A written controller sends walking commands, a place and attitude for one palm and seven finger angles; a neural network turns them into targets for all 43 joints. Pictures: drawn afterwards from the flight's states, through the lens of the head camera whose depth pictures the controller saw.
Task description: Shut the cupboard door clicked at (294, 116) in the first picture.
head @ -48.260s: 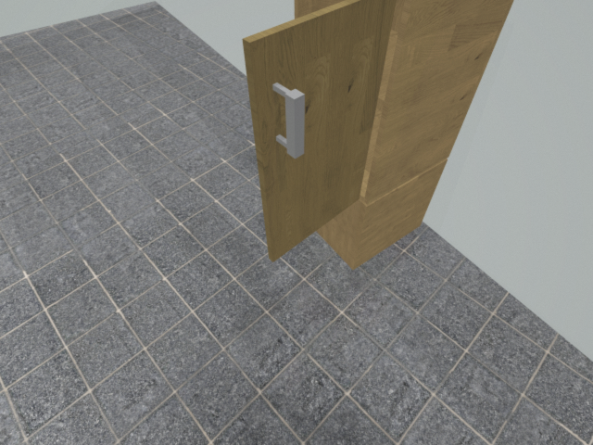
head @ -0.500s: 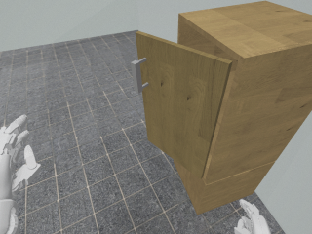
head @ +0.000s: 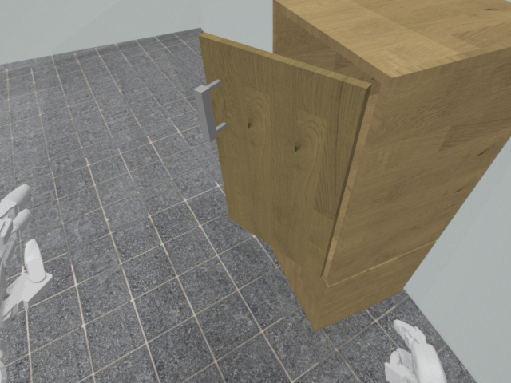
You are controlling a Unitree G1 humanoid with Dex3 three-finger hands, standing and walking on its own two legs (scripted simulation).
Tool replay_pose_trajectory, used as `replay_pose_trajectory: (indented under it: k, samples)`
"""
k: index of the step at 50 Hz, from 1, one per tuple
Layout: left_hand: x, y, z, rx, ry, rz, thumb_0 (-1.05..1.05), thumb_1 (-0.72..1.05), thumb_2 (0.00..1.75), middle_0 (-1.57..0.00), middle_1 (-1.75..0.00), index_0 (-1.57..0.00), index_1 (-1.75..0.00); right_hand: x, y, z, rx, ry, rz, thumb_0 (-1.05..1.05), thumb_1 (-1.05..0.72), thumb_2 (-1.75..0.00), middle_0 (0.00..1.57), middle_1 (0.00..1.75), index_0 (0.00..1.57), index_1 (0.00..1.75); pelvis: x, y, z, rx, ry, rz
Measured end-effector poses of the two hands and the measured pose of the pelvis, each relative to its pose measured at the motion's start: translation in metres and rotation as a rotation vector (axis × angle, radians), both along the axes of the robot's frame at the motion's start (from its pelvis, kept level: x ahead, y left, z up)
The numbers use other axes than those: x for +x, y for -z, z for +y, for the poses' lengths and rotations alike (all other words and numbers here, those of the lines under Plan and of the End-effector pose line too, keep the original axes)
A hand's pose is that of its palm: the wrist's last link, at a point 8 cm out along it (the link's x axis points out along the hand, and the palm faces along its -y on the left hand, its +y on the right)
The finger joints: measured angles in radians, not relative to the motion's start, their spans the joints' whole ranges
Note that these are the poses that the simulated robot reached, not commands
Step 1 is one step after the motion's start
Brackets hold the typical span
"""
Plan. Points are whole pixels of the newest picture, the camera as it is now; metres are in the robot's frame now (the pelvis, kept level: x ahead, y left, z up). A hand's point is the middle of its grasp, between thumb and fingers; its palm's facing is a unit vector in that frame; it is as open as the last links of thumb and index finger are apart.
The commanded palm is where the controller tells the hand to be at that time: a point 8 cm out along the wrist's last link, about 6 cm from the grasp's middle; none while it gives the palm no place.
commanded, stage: step back with the hand held close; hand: left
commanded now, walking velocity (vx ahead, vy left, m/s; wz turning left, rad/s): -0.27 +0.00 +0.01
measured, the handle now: (213, 110) +0.63 +0.15 +0.10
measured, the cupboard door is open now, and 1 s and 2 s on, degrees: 29 29 29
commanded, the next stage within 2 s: stop stepping back and stand still in 0.98 s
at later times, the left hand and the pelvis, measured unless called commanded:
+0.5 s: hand out of the picture +0.10 +0.29 +0.15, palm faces +0.48 -0.76 -0.44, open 7.4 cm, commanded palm +0.05 +0.32 +0.17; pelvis -0.09 +0.02 -0.02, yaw +1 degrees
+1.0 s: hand out of the picture +0.00 +0.29 +0.16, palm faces +0.46 -0.79 -0.41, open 7.4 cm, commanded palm -0.05 +0.33 +0.17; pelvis -0.18 +0.03 -0.02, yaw +3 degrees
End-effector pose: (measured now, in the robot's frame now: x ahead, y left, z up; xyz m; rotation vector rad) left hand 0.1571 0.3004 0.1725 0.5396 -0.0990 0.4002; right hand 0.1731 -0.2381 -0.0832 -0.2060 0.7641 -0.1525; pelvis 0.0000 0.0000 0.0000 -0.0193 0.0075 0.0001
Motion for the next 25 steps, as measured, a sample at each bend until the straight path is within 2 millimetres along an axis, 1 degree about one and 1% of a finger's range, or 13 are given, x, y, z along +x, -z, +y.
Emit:
replay_pose_trajectory:
  k: [5, 10, 16, 20, 25]
  samples:
    - [-0.003, 0.003, 0.007, 0.012, 0.040, 0.023, 0.02, 0.89, 0.90, -0.21, -0.30, -0.21, -0.30, -0.015, -0.006, -0.001, -0.028, 0.047, 0.009, 0.01, -0.91, -0.90, 0.20, 0.30, 0.20, 0.30, -0.011, 0.001, 0.010, 0.003, 0.012, 0.007]
    - [-0.017, -0.001, 0.015, 0.035, 0.066, -0.014, 0.02, 0.89, 0.90, -0.21, -0.30, -0.21, -0.30, -0.033, -0.013, 0.006, -0.044, 0.054, -0.007, 0.01, -0.91, -0.90, 0.20, 0.30, 0.20, 0.30, -0.029, 0.003, 0.016, 0.003, 0.015, 0.004]
    - [-0.049, -0.006, 0.022, 0.068, 0.060, -0.088, 0.02, 0.89, 0.90, -0.21, -0.30, -0.21, -0.30, -0.058, -0.013, 0.016, -0.043, 0.031, -0.038, 0.01, -0.91, -0.90, 0.20, 0.30, 0.20, 0.30, -0.053, 0.009, 0.020, -0.003, 0.005, -0.006]
    - [-0.073, -0.003, 0.025, 0.073, 0.027, -0.127, 0.01, 0.89, 0.90, -0.21, -0.30, -0.21, -0.30, -0.075, -0.005, 0.020, -0.039, 0.009, -0.044, 0.01, -0.91, -0.90, 0.20, 0.30, 0.20, 0.30, -0.069, 0.015, 0.019, -0.012, -0.004, -0.014]
    - [-0.098, 0.002, 0.022, 0.050, -0.002, -0.176, 0.02, 0.89, 0.90, -0.21, -0.30, -0.21, -0.30, -0.099, 0.005, 0.021, -0.042, -0.018, -0.029, 0.01, -0.91, -0.90, 0.20, 0.30, 0.20, 0.30, -0.087, 0.019, 0.016, -0.019, -0.017, -0.023]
